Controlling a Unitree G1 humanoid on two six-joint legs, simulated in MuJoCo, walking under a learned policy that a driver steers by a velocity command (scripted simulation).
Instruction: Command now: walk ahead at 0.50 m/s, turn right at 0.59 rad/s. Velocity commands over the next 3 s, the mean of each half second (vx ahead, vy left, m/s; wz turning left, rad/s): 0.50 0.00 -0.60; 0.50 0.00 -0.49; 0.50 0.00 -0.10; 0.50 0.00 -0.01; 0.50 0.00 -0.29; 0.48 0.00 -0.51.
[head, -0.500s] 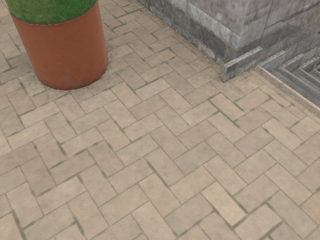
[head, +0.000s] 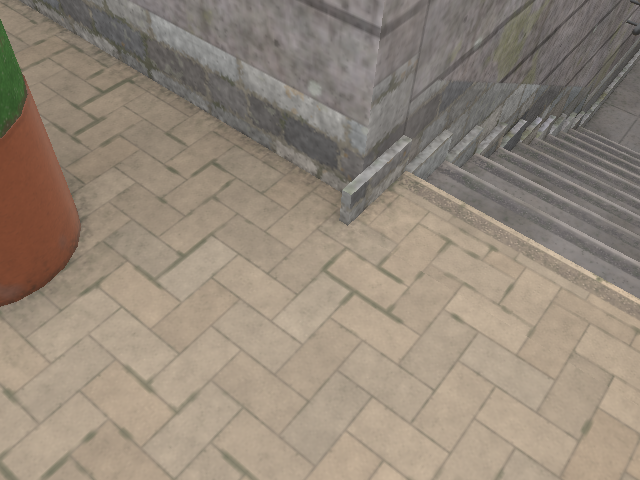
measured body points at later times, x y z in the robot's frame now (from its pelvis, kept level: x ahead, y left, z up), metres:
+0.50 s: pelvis +0.24 -0.08 -0.01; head +0.28 -0.10 +0.44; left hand +0.47 +0.13 -0.11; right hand +0.22 -0.35 -0.14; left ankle +0.17 +0.10 -0.64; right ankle +0.28 -0.14 -0.74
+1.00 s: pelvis +0.52 -0.15 -0.01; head +0.55 -0.15 +0.44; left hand +0.67 +0.10 -0.14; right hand +0.55 -0.46 -0.10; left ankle +0.64 -0.11 -0.74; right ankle +0.32 -0.15 -0.67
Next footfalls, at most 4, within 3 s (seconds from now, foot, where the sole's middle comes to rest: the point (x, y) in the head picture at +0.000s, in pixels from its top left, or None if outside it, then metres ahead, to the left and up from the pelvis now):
0.38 right None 0.32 -0.15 -0.77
0.92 left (387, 395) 0.67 -0.13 -0.77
1.46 right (526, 350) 0.80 -0.46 -0.77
2.00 left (503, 258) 1.08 -0.45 -0.78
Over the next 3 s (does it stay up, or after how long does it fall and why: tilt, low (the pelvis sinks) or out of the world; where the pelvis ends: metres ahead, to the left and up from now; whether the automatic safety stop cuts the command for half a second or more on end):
stays up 1.19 -0.81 -0.19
